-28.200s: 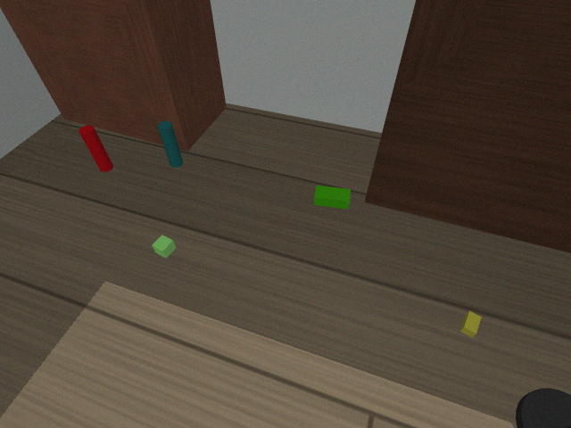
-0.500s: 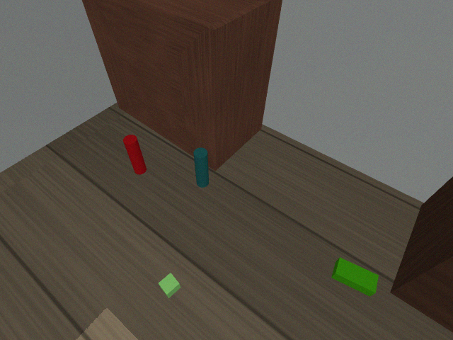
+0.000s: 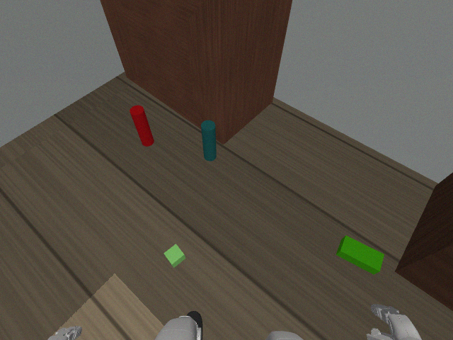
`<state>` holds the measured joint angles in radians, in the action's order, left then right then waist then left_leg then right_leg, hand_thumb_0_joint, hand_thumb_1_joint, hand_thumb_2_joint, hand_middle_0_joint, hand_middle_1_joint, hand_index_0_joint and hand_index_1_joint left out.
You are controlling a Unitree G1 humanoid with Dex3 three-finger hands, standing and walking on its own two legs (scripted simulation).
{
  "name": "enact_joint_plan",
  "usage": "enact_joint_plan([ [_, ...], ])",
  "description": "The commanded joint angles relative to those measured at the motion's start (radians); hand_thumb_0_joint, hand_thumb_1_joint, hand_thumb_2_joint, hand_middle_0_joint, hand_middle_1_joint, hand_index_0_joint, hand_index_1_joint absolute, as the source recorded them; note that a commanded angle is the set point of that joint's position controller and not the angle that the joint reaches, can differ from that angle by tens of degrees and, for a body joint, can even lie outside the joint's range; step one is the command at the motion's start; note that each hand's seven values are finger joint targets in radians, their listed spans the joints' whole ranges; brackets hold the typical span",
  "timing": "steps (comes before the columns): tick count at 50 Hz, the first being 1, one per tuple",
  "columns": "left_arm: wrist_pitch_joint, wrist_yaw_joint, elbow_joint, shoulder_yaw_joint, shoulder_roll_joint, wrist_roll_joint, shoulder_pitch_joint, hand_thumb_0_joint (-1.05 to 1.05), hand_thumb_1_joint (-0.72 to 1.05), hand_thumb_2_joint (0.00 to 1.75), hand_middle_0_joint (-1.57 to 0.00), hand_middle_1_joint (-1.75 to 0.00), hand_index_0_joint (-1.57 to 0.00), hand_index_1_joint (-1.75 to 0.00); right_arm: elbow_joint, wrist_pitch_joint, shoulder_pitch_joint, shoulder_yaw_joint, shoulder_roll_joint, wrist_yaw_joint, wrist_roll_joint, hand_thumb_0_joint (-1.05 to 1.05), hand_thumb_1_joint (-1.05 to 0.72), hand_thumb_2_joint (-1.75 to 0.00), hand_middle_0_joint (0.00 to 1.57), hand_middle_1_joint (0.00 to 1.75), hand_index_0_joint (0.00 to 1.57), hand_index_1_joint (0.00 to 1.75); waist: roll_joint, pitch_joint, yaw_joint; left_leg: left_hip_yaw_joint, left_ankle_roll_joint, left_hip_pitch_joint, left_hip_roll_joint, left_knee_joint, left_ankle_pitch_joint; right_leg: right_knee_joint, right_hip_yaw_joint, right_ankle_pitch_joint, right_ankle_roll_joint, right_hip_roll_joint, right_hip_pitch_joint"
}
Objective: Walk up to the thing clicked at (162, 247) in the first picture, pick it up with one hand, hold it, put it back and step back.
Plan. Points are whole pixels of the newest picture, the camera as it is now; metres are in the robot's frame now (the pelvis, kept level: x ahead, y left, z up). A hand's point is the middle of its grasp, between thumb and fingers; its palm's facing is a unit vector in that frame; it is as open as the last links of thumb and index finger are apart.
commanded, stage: walk up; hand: left
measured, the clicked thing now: (174, 255) +0.45 +0.24 -0.74
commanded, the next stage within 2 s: none
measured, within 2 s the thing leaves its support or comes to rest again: neither
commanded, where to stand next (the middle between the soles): +0.07 +0.01 m, yaw -1 degrees
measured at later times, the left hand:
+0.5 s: hand out of the picture +0.00 +0.26 -0.15, palm faces +0.09 -0.92 -0.38, open 7.4 cm
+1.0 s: hand out of the picture +0.07 +0.27 -0.14, palm faces +0.04 -0.88 -0.46, open 7.4 cm
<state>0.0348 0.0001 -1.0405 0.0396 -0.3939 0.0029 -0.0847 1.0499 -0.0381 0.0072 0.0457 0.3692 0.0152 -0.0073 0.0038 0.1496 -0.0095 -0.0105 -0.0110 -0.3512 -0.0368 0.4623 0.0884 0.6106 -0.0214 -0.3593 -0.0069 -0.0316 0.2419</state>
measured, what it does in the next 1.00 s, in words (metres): steps on the spot: left foot, then right foot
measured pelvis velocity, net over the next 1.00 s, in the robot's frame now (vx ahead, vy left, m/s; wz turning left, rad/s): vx -0.02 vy -0.01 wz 0.08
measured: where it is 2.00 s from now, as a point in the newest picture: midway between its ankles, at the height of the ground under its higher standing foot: outside the picture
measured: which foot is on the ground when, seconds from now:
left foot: down 0.00-0.10, up 0.12-0.42, down 0.44-0.76, up 0.78-1.00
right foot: down 0.00-0.48, up 0.50-0.72, down 0.74-1.00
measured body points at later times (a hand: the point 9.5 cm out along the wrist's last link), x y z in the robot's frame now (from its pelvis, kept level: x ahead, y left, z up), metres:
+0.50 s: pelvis -0.02 -0.01 +0.00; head +0.00 -0.01 +0.45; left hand -0.01 +0.31 -0.12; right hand +0.08 -0.31 -0.12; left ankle -0.05 +0.11 -0.73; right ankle -0.04 -0.12 -0.72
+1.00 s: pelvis -0.02 -0.01 -0.01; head +0.04 -0.04 +0.43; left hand +0.06 +0.31 -0.11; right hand +0.09 -0.32 -0.15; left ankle -0.06 +0.13 -0.69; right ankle +0.09 -0.14 -0.73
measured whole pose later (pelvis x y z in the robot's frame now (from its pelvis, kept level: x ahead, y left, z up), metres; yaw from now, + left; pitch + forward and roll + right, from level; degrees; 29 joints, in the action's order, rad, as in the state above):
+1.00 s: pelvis -0.02 -0.01 -0.01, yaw +5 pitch -2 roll +0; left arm -0.02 0.03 -0.87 0.04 -0.37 -0.04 -0.15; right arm 0.89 -0.08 -0.18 0.06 0.42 0.02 0.01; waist -0.08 0.16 -0.01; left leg 0.09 0.00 -0.37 0.01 1.00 0.51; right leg 0.62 -0.02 -0.17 0.00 -0.05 0.41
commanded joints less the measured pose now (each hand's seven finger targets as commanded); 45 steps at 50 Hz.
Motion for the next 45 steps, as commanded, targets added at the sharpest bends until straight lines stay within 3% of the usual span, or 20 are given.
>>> enact_joint_plan([
  [1, 0.019, 0.003, 0.032, 0.055, -0.154, -0.008, -0.215, 0.00, 0.90, 0.90, -0.20, -0.30, -0.20, -0.30, -0.137, -0.011, 0.071, 0.076, 0.283, -0.023, 0.026, 0.00, -0.90, -0.90, 0.20, 0.30, 0.20, 0.30, -0.215, -0.281, -0.042, 0.216, 0.200, 0.002, -0.246, -0.093, 0.022, 0.148, 0.007, -0.114, -0.046, 0.016, -0.086],
  [3, 0.011, 0.001, 0.044, 0.069, -0.182, -0.021, -0.228, 0.00, 0.90, 0.90, -0.20, -0.30, -0.20, -0.30, -0.164, -0.018, 0.091, 0.066, 0.232, -0.022, 0.025, 0.00, -0.90, -0.90, 0.20, 0.30, 0.20, 0.30, -0.082, -0.235, -0.068, 0.125, 0.113, -0.011, -0.111, 0.100, 0.081, -0.106, 0.103, -0.014, -0.082, -0.071, -0.022],
  [5, -0.007, 0.010, 0.110, 0.106, -0.304, -0.051, -0.101, 0.00, 0.90, 0.90, -0.20, -0.30, -0.20, -0.30, -0.173, -0.016, 0.061, 0.048, 0.162, -0.028, 0.016, 0.00, -0.90, -0.90, 0.20, 0.30, 0.20, 0.30, 0.189, -0.108, -0.048, 0.083, 0.019, -0.170, 0.143, 0.435, 0.450, -0.353, 0.417, 0.148, -0.168, -0.313, 0.061],
  [6, -0.015, 0.012, 0.153, 0.109, -0.330, -0.061, -0.040, 0.00, 0.90, 0.90, -0.20, -0.30, -0.20, -0.30, -0.168, -0.015, -0.013, 0.053, 0.175, -0.034, 0.022, 0.00, -0.90, -0.90, 0.20, 0.30, 0.20, 0.30, 0.185, -0.110, -0.029, 0.137, 0.018, -0.161, 0.108, 0.550, 0.513, -0.344, 0.463, 0.182, -0.251, -0.388, 0.114],
  [7, -0.022, 0.013, 0.172, 0.107, -0.323, -0.063, -0.009, 0.00, 0.90, 0.90, -0.20, -0.30, -0.20, -0.30, -0.157, -0.014, -0.049, 0.059, 0.199, -0.034, 0.022, 0.00, -0.90, -0.90, 0.20, 0.30, 0.20, 0.30, 0.199, -0.106, -0.011, 0.156, 0.023, -0.108, 0.093, 0.617, 0.495, -0.332, 0.451, 0.216, -0.267, -0.387, 0.181],
  [11, -0.047, 0.020, 0.170, 0.082, -0.200, -0.051, -0.004, 0.00, 0.90, 0.90, -0.20, -0.30, -0.20, -0.30, -0.129, 0.002, -0.141, 0.051, 0.192, -0.017, 0.006, 0.00, -0.90, -0.90, 0.20, 0.30, 0.20, 0.30, 0.111, -0.187, 0.014, 0.162, 0.008, -0.134, 0.103, 0.611, 0.309, -0.235, 0.189, 0.266, -0.132, -0.174, -0.080],
  [15, -0.070, 0.014, 0.174, 0.099, -0.224, -0.053, -0.146, 0.00, 0.90, 0.90, -0.20, -0.30, -0.20, -0.30, -0.166, 0.024, -0.071, 0.037, 0.205, -0.001, 0.037, 0.00, -0.90, -0.90, 0.20, 0.30, 0.20, 0.30, 0.139, -0.191, -0.078, 0.102, -0.003, -0.239, 0.043, 0.318, 0.386, -0.282, 0.275, -0.041, -0.188, -0.239, -0.373],
  [17, -0.071, 0.006, 0.174, 0.116, -0.262, -0.043, -0.230, 0.00, 0.90, 0.90, -0.20, -0.30, -0.20, -0.30, -0.199, 0.041, -0.040, 0.038, 0.209, 0.007, 0.048, 0.00, -0.90, -0.90, 0.20, 0.30, 0.20, 0.30, 0.180, -0.144, -0.103, 0.067, 0.009, -0.249, 0.025, 0.208, 0.446, -0.275, 0.305, 0.026, -0.217, -0.284, -0.407],
  [21, -0.063, -0.014, 0.212, 0.093, -0.245, -0.029, -0.168, 0.00, 0.90, 0.90, -0.20, -0.30, -0.20, -0.30, -0.155, 0.081, -0.195, 0.055, 0.176, 0.007, 0.046, 0.00, -0.90, -0.90, 0.20, 0.30, 0.20, 0.30, 0.103, -0.141, 0.008, -0.039, 0.050, 0.162, 0.070, -0.161, 0.169, -0.100, 0.090, 0.328, -0.134, -0.186, -0.156],
  [22, -0.063, -0.013, 0.237, 0.072, -0.181, -0.025, -0.134, 0.00, 0.90, 0.90, -0.20, -0.30, -0.20, -0.30, -0.129, 0.091, -0.295, 0.072, 0.196, -0.001, 0.048, 0.00, -0.90, -0.90, 0.20, 0.30, 0.20, 0.30, 0.024, -0.214, 0.058, 0.052, 0.072, 0.393, 0.017, -0.186, 0.065, 0.072, 0.010, 0.340, -0.076, -0.120, -0.016],
  [23, -0.066, -0.016, 0.269, 0.053, -0.106, -0.013, -0.130, 0.00, 0.90, 0.90, -0.20, -0.30, -0.20, -0.30, -0.132, 0.094, -0.349, 0.101, 0.292, -0.008, 0.057, 0.00, -0.90, -0.90, 0.20, 0.30, 0.20, 0.30, -0.209, -0.234, 0.078, 0.377, 0.141, 0.571, -0.196, -0.206, 0.050, 0.288, -0.078, 0.064, -0.012, 0.017, 0.284],
  [24, -0.054, -0.006, 0.265, 0.065, -0.139, -0.025, -0.090, 0.00, 0.90, 0.90, -0.20, -0.30, -0.20, -0.30, -0.153, 0.094, -0.332, 0.107, 0.360, -0.013, 0.057, 0.00, -0.90, -0.90, 0.20, 0.30, 0.20, 0.30, -0.168, -0.163, 0.085, 0.552, 0.244, 0.460, -0.338, -0.214, 0.172, 0.314, 0.008, -0.229, -0.011, 0.042, 0.394],
  [25, -0.055, -0.004, 0.263, 0.081, -0.208, -0.030, -0.058, 0.00, 0.90, 0.90, -0.20, -0.30, -0.20, -0.30, -0.158, 0.092, -0.319, 0.110, 0.360, -0.013, 0.035, 0.00, -0.90, -0.90, 0.20, 0.30, 0.20, 0.30, -0.138, -0.073, 0.089, 0.556, 0.312, 0.287, -0.378, -0.239, 0.302, 0.364, 0.100, -0.226, -0.022, -0.027, 0.323],
  [28, -0.068, -0.019, 0.225, 0.073, -0.185, -0.019, -0.150, 0.00, 0.90, 0.90, -0.20, -0.30, -0.20, -0.30, -0.212, 0.096, -0.209, 0.071, 0.250, -0.013, 0.038, 0.00, -0.90, -0.90, 0.20, 0.30, 0.20, 0.30, -0.117, -0.022, 0.016, 0.267, 0.228, 0.300, -0.218, -0.188, 0.090, 0.283, 0.115, -0.127, -0.024, -0.023, 0.318],
  [34, -0.086, 0.002, 0.171, 0.056, -0.149, -0.010, -0.191, 0.00, 0.90, 0.90, -0.20, -0.30, -0.20, -0.30, -0.243, 0.059, -0.138, 0.054, 0.227, -0.013, 0.026, 0.00, -0.90, -0.90, 0.20, 0.30, 0.20, 0.30, -0.185, -0.074, -0.001, 0.063, 0.163, 0.096, -0.139, -0.001, -0.247, -0.003, -0.026, 0.149, 0.007, 0.018, -0.015],
  [36, -0.092, 0.024, 0.138, 0.068, -0.185, -0.012, -0.239, 0.00, 0.90, 0.90, -0.20, -0.30, -0.20, -0.30, -0.260, 0.032, -0.113, 0.047, 0.204, -0.010, 0.004, 0.00, -0.90, -0.90, 0.20, 0.30, 0.20, 0.30, -0.126, -0.122, -0.036, 0.012, 0.119, 0.056, -0.077, 0.164, -0.186, -0.130, -0.036, 0.339, -0.005, 0.040, -0.138],
  [37, -0.097, 0.032, 0.135, 0.079, -0.233, -0.016, -0.246, 0.00, 0.90, 0.90, -0.20, -0.30, -0.20, -0.30, -0.256, 0.022, -0.147, 0.037, 0.164, -0.010, -0.006, 0.00, -0.90, -0.90, 0.20, 0.30, 0.20, 0.30, 0.009, -0.151, -0.043, -0.009, 0.078, 0.000, -0.025, 0.277, 0.004, -0.163, 0.079, 0.502, -0.021, -0.045, -0.187],
  [38, -0.100, 0.039, 0.154, 0.095, -0.310, -0.023, -0.237, 0.00, 0.90, 0.90, -0.20, -0.30, -0.20, -0.30, -0.261, 0.008, -0.197, 0.029, 0.135, -0.013, -0.010, 0.00, -0.90, -0.90, 0.20, 0.30, 0.20, 0.30, 0.188, -0.185, -0.029, -0.020, 0.041, -0.072, 0.067, 0.449, 0.372, -0.259, 0.382, 0.570, -0.114, -0.268, -0.184],
  [40, -0.092, 0.046, 0.197, 0.096, -0.346, -0.028, -0.139, 0.00, 0.90, 0.90, -0.20, -0.30, -0.20, -0.30, -0.231, -0.035, -0.257, 0.057, 0.202, -0.024, 0.005, 0.00, -0.90, -0.90, 0.20, 0.30, 0.20, 0.30, 0.141, -0.146, 0.003, 0.125, 0.040, -0.006, 0.039, 0.649, 0.551, -0.298, 0.546, 0.287, -0.247, -0.376, 0.014],
  [45, -0.078, 0.055, 0.207, 0.091, -0.282, -0.028, -0.098, 0.00, 0.90, 0.90, -0.20, -0.30, -0.20, -0.30, -0.206, -0.039, -0.279, 0.071, 0.222, -0.006, 0.017, 0.00, -0.90, -0.90, 0.20, 0.30, 0.20, 0.30, 0.132, -0.187, 0.007, 0.162, 0.017, -0.067, 0.040, 0.717, 0.406, -0.245, 0.293, 0.093, -0.187, -0.235, 0.021],
])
